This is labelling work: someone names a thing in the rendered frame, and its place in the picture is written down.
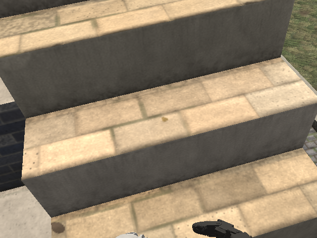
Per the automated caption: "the robot right hand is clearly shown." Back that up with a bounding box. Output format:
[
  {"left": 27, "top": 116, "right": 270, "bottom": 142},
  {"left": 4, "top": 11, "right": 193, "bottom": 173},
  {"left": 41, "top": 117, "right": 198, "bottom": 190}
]
[{"left": 192, "top": 219, "right": 252, "bottom": 238}]

